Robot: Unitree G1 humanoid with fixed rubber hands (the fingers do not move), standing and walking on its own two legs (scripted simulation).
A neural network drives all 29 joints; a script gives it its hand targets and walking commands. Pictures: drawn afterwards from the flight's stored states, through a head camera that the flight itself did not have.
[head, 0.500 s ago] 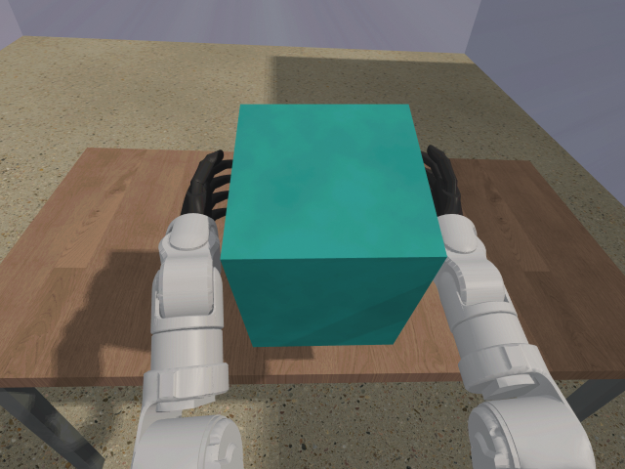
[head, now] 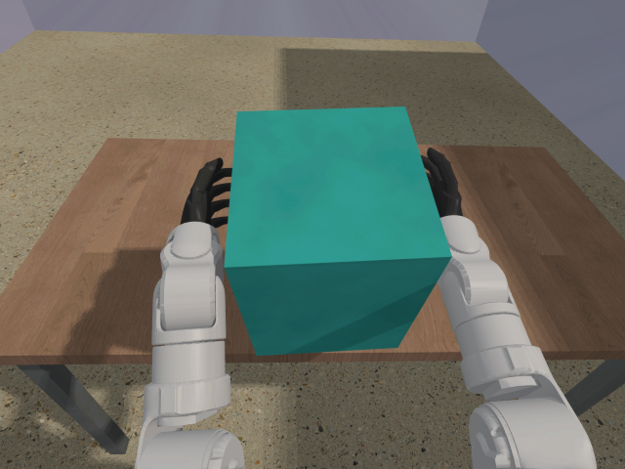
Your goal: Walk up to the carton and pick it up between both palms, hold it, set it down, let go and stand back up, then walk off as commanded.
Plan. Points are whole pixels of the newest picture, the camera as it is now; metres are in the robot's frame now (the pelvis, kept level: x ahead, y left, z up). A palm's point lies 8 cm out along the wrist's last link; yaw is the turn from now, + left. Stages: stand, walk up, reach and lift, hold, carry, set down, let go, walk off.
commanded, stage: hold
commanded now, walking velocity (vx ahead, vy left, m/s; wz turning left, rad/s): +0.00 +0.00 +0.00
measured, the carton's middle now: (325, 240) +0.36 +0.00 +0.12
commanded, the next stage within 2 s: none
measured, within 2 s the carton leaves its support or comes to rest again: neither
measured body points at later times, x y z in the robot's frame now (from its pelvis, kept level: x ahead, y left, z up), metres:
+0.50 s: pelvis +0.04 -0.03 +0.00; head +0.01 +0.01 +0.45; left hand +0.39 +0.14 +0.18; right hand +0.42 -0.16 +0.19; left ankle +0.04 +0.10 -0.74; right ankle +0.01 -0.13 -0.74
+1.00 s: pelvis -0.01 -0.01 +0.00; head -0.06 +0.00 +0.45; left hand +0.35 +0.13 +0.19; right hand +0.36 -0.17 +0.17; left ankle +0.03 +0.10 -0.75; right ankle +0.01 -0.13 -0.75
